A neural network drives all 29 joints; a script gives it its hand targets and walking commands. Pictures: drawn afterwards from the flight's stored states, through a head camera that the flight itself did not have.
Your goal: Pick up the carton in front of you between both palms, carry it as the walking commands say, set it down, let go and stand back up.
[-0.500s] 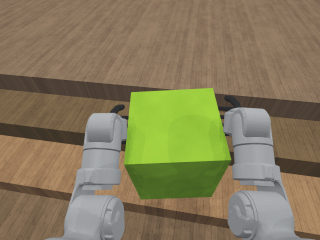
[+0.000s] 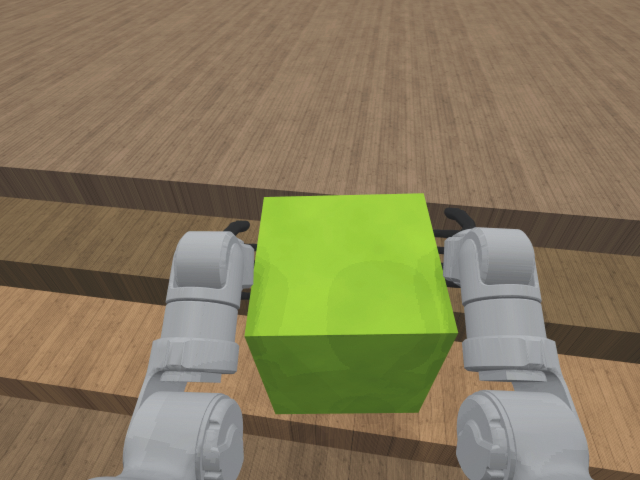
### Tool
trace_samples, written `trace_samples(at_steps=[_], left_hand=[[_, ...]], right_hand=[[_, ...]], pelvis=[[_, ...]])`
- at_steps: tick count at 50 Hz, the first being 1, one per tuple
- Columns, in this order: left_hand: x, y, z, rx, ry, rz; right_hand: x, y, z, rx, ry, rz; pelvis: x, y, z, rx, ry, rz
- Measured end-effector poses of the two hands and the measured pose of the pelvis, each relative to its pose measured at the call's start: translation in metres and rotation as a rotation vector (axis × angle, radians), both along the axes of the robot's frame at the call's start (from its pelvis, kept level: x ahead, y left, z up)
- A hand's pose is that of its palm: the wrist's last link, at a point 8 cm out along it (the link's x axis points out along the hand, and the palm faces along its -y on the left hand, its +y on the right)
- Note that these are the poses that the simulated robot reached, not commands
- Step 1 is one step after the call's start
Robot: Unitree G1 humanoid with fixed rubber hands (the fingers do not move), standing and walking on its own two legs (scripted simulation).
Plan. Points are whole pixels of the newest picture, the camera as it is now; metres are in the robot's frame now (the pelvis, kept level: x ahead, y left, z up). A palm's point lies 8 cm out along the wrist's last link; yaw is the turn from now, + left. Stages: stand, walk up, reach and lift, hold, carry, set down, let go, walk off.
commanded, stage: carry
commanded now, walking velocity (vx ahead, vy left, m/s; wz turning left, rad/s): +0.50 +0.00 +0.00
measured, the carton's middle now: (345, 310) +0.36 -0.01 +0.03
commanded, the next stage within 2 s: none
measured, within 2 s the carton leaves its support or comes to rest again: neither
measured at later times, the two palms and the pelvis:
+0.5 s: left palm (230, 188) +0.43 +0.14 +0.19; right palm (452, 172) +0.46 -0.14 +0.20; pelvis +0.06 -0.01 +0.00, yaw +2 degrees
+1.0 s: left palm (284, 44) +0.69 +0.09 +0.28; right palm (476, 43) +0.63 -0.19 +0.30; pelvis +0.26 +0.03 +0.12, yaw -2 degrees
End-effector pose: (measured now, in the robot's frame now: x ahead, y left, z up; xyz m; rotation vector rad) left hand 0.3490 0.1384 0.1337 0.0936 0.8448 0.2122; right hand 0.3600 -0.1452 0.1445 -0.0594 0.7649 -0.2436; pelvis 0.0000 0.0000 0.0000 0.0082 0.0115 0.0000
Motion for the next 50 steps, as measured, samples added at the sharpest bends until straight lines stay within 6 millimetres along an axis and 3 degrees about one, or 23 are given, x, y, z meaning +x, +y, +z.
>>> trace_samples(at_steps=[5, 11, 18, 25, 30, 33, 36, 40, 44, 50], left_hand=[[0.004, 0.0, 0.02, 0.006, -0.053, -0.01], [0.025, 0.007, 0.044, 0.001, -0.081, -0.023], [0.058, 0.004, 0.053, 0.013, -0.01, -0.042], [0.086, 0.004, 0.053, 0.021, -0.01, 0.043], [0.105, 0.014, 0.046, 0.019, 0.001, 0.106], [0.133, 0.018, 0.044, 0.015, 0.004, 0.129], [0.174, 0.014, 0.043, 0.0, 0.009, 0.11], [0.232, -0.006, 0.052, -0.042, 0.019, -0.006], [0.271, -0.026, 0.081, -0.066, 0.006, -0.076], [0.336, -0.047, 0.149, -0.11, -0.095, -0.129]], right_hand=[[0.004, 0.0, 0.021, -0.004, -0.052, 0.0], [0.024, 0.007, 0.05, -0.024, -0.08, 0.003], [0.046, 0.003, 0.049, -0.021, -0.009, -0.015], [0.101, 0.005, 0.052, 0.026, -0.008, 0.038], [0.138, 0.017, 0.044, 0.046, 0.004, 0.078], [0.163, 0.02, 0.035, 0.061, 0.008, 0.077], [0.186, 0.015, 0.027, 0.061, 0.013, 0.037], [0.199, -0.006, 0.038, 0.034, 0.016, -0.102], [0.219, -0.023, 0.073, 0.06, -0.002, -0.215], [0.273, -0.042, 0.155, 0.034, -0.099, -0.272]], pelvis=[[0.002, 0.002, -0.004, -0.007, -0.001, -0.002], [0.019, 0.009, -0.006, -0.003, 0.014, -0.007], [0.046, 0.01, 0.002, -0.008, 0.034, 0.006], [0.064, -0.006, 0.004, 0.004, 0.06, 0.027], [0.091, -0.005, 0.006, 0.022, 0.068, -0.007], [0.114, 0.0, 0.007, 0.045, 0.061, -0.012], [0.143, 0.011, 0.014, 0.049, 0.058, -0.006], [0.173, 0.025, 0.046, 0.054, 0.031, 0.009], [0.204, 0.032, 0.083, 0.052, 0.027, -0.007], [0.258, 0.026, 0.124, 0.014, 0.031, -0.032]])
